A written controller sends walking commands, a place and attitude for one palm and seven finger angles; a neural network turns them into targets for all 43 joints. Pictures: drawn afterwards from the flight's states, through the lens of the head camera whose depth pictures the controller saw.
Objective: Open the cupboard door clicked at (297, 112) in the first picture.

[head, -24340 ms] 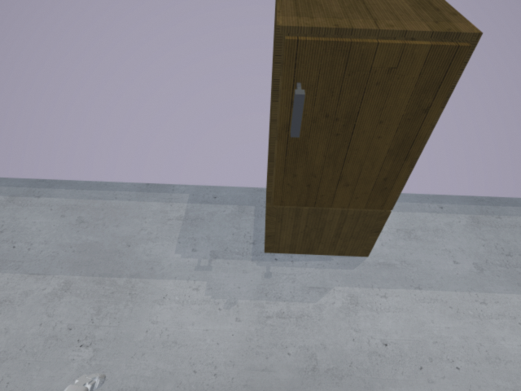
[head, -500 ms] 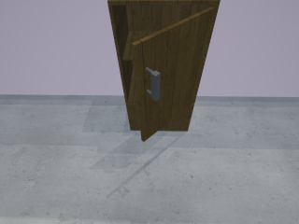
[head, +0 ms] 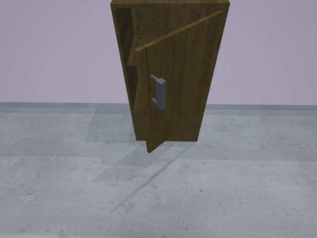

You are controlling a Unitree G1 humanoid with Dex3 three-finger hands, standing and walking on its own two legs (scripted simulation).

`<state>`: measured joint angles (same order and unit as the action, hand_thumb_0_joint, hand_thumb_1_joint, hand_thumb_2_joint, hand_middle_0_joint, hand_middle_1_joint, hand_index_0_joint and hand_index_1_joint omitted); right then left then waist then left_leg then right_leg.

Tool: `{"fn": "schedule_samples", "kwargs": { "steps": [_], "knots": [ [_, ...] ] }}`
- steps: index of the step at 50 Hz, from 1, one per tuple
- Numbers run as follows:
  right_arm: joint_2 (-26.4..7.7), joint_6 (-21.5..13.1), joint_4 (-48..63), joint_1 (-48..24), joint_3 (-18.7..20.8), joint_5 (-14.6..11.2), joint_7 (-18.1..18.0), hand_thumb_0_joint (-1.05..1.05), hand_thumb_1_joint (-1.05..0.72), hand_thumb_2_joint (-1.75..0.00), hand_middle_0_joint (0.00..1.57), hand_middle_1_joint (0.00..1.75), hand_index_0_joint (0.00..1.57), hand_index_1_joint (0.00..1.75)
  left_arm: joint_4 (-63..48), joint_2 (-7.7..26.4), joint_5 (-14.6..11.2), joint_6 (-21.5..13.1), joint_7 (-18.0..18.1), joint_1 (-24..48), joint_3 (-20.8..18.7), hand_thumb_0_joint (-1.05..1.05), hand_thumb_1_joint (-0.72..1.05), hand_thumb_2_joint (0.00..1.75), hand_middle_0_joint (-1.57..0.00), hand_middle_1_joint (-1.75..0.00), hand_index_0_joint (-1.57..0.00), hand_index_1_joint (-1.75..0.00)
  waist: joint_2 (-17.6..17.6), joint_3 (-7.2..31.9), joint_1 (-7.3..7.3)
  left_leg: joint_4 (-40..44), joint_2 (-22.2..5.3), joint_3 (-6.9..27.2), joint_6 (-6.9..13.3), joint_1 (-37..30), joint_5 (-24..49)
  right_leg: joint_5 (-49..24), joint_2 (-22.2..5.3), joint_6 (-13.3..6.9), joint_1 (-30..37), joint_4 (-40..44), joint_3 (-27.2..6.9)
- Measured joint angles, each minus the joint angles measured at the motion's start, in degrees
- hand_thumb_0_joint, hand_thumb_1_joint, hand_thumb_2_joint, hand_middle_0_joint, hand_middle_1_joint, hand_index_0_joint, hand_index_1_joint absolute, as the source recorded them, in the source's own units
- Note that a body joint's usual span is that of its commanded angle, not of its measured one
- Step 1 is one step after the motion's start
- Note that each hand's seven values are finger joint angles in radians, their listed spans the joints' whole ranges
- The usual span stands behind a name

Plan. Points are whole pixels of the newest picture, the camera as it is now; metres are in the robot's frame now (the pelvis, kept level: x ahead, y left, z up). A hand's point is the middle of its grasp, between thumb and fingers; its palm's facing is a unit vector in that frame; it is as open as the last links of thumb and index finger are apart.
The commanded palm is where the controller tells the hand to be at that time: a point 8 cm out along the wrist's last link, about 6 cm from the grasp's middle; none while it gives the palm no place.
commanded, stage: walk to a spot facing it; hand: left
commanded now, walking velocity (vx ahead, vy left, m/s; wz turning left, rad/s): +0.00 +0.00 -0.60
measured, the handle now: (157, 92) +0.59 +0.04 +0.01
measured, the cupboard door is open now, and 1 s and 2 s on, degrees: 44 44 44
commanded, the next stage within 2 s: none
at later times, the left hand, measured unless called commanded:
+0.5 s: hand out of the picture +0.08 +0.21 -0.18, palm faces -0.12 -0.97 -0.23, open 7.4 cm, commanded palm none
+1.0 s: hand out of the picture +0.15 +0.15 -0.19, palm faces -0.45 -0.87 -0.21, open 7.4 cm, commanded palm none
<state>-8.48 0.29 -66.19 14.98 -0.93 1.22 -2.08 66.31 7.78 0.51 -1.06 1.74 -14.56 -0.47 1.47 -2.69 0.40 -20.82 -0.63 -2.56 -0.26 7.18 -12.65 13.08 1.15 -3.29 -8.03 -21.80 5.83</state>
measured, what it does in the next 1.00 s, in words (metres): steps on the spot, turning right: right foot, then left foot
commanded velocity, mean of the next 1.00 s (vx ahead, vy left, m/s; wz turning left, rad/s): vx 0.00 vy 0.00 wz -0.60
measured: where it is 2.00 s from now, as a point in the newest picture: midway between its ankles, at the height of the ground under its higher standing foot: outside the picture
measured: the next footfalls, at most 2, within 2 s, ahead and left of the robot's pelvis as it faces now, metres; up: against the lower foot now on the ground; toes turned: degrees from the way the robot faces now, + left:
right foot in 0.66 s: -0.02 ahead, -0.14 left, +0.00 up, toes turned -19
left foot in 0.98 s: +0.10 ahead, +0.09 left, +0.00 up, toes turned -28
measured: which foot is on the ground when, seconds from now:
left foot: down 0.00-0.66, up 0.68-0.96, down 0.98-1.00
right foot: down 0.00-0.36, up 0.38-0.64, down 0.66-0.98, up 1.00-1.00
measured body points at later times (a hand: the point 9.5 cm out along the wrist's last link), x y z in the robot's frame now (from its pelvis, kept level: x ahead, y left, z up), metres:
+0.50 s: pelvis -0.02 +0.02 -0.01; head +0.03 +0.01 +0.44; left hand +0.09 +0.26 -0.16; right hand -0.04 -0.23 -0.16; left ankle -0.02 +0.12 -0.75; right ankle -0.06 -0.10 -0.68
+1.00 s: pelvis +0.00 +0.00 -0.02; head +0.06 -0.02 +0.43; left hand +0.18 +0.19 -0.18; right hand +0.00 -0.30 -0.14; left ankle +0.06 +0.10 -0.75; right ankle -0.06 -0.13 -0.74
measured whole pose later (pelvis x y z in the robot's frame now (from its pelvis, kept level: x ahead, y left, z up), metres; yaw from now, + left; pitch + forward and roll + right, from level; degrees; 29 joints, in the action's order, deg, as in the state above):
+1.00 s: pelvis +0.00 +0.00 -0.02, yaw -30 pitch +2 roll -1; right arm -13.2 0.1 -48.9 4.7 2.2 0.6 -1.9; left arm 53.4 13.3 1.1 3.6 -0.6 -11.2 -4.4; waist -2.0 -5.6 -0.9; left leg -33.5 -1.9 -1.5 -0.8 17.7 -17.7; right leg 21.7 4.1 1.2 -21.4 -39.2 -9.1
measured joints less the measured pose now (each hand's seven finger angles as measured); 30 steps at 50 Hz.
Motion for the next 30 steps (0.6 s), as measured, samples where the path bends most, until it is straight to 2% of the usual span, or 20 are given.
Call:
{"fn": "schedule_samples", "kwargs": {
  "steps": [8, 13, 18, 21, 24, 26, 30],
  "knots": [
    [-0.20, 1.14, 1.23, -0.91, 1.06, 0.00, -0.48, 0.00, -0.91, -0.90, 0.20, 0.30, 0.20, 0.30, -1.26, 0.00, 0.34, 1.50, -0.43, -0.01, -1.43, 0.00, 0.91, 0.90, -0.20, -0.29, -0.20, -0.30, 0.26, -0.73, -0.61, -3.87, -1.35, -1.77, -0.34, 1.79, -2.11, 0.71, 1.15, -0.45, -2.03, -2.64, -1.69],
    [-0.89, 1.92, 3.32, -1.73, 2.42, -0.24, -0.64, 0.00, -0.91, -0.90, 0.20, 0.30, 0.20, 0.30, -2.73, 0.91, 0.68, 2.99, -0.94, 0.55, -3.14, 0.00, 0.90, 0.90, -0.20, -0.29, -0.20, -0.30, 0.16, -1.47, -0.21, -9.45, -3.02, -3.10, -0.28, 4.82, -4.94, 1.35, 2.54, -0.73, -4.46, -5.42, -3.03],
    [-1.36, 1.59, 5.26, -1.86, 3.03, 0.00, -0.87, 0.00, -0.91, -0.90, 0.20, 0.30, 0.20, 0.30, -4.57, 2.69, 0.67, 3.94, -1.38, 1.85, -4.36, 0.01, 0.91, 0.90, -0.20, -0.29, -0.20, -0.30, -2.09, -1.68, -0.37, -10.07, -2.81, -5.89, 0.59, 5.28, -5.56, 1.73, 2.36, 0.18, -7.20, -8.59, -5.82],
    [-2.05, 0.63, 6.81, -1.61, 2.98, 0.66, -1.20, 0.00, -0.91, -0.90, 0.20, 0.30, 0.20, 0.30, -6.07, 3.44, 0.76, 4.75, -2.12, 3.50, -4.81, 0.01, 0.91, 0.90, -0.20, -0.29, -0.20, -0.30, -1.89, -2.30, -0.39, -9.27, -3.14, -7.97, 1.38, 5.05, -5.20, 10.70, 1.93, 1.73, -13.40, -24.66, -6.32],
    [-2.44, 0.36, 7.64, -1.32, 2.74, 1.03, -1.18, 0.00, -0.91, -0.89, 0.20, 0.30, 0.20, 0.30, -7.90, 4.36, 0.83, 4.98, -2.83, 5.47, -5.36, 0.01, 0.91, 0.90, -0.20, -0.29, -0.19, -0.30, -1.29, -3.15, -0.39, -7.73, -3.83, -9.22, 1.27, 4.26, -4.35, 12.77, 0.37, 3.25, -17.24, -35.31, -6.19],
    [-2.63, 0.54, 7.96, -1.48, 2.64, 1.23, -0.93, 0.00, -0.90, -0.89, 0.20, 0.30, 0.20, 0.30, -9.28, 4.89, 0.79, 4.93, -3.13, 6.61, -5.50, 0.01, 0.91, 0.90, -0.20, -0.29, -0.19, -0.30, -0.95, -3.66, -0.61, -7.19, -4.53, -10.12, 0.82, 3.91, -4.06, 12.73, -1.12, 4.01, -17.63, -35.36, -5.82],
    [-3.36, 0.86, 8.97, -2.31, 2.84, 1.34, -0.14, 0.00, -0.90, -0.89, 0.21, 0.30, 0.20, 0.30, -11.25, 5.38, 0.78, 4.55, -3.56, 8.04, -5.14, 0.01, 0.91, 0.90, -0.20, -0.29, -0.19, -0.30, 0.41, -4.53, -0.64, -8.83, -6.83, -12.15, -0.50, 3.88, -5.17, 11.96, -3.07, 4.30, -14.47, -25.88, -4.27]
  ]
}}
